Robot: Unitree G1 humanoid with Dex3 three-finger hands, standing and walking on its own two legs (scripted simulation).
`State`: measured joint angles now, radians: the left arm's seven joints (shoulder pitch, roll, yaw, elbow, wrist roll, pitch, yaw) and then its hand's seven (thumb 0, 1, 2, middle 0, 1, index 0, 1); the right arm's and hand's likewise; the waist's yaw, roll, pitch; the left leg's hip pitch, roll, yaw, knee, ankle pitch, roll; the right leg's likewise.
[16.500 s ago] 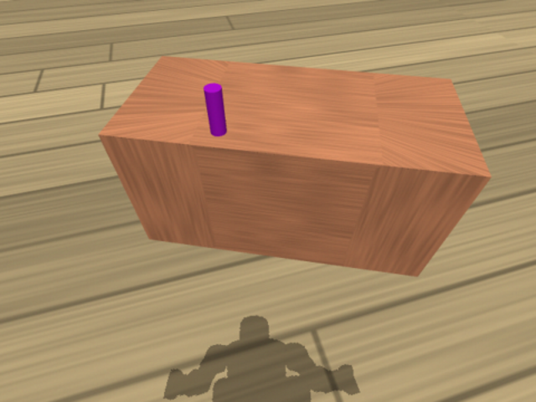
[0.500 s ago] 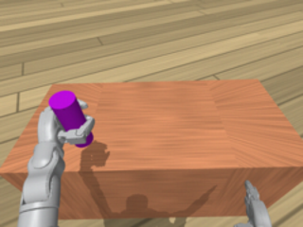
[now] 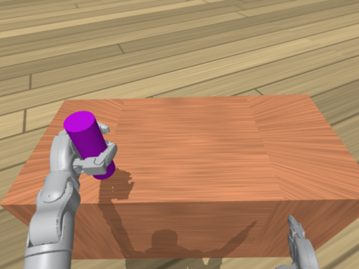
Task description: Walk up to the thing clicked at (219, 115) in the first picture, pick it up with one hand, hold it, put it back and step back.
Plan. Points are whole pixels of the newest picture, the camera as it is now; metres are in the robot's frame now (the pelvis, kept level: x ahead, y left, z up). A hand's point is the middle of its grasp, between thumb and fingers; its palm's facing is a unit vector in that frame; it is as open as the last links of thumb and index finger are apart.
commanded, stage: hold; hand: left
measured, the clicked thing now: (93, 148) +0.32 +0.18 +0.15
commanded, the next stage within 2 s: crouch in 1.64 s
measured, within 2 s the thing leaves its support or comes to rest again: neither
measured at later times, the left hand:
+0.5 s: hand (98, 150) +0.33 +0.17 +0.14, palm faces +0.14 -0.99 -0.01, open 7.1 cm
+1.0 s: hand (97, 148) +0.33 +0.17 +0.15, palm faces +0.13 -0.99 +0.00, open 7.1 cm
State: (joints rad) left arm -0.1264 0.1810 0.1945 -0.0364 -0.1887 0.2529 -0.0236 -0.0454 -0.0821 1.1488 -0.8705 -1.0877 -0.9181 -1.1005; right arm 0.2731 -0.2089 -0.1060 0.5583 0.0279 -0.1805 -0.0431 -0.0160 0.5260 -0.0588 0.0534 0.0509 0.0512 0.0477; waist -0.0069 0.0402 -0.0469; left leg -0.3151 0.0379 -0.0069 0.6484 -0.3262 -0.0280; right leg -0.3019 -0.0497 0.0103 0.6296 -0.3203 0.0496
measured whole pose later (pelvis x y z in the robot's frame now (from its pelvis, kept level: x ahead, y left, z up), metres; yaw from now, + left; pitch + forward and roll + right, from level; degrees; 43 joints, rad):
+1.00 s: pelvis +0.01 +0.00 +0.00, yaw +0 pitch -1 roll +0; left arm -0.08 0.17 0.19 -0.07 -0.19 0.18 -0.02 -0.04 -0.08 1.15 -0.87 -1.09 -0.92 -1.10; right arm 0.23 -0.21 -0.11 0.63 0.02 -0.18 -0.05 -0.02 0.52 -0.06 0.05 0.05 0.05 0.05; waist 0.00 0.04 -0.03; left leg -0.28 0.04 -0.01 0.60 -0.32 -0.03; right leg -0.26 -0.05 0.01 0.59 -0.31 0.05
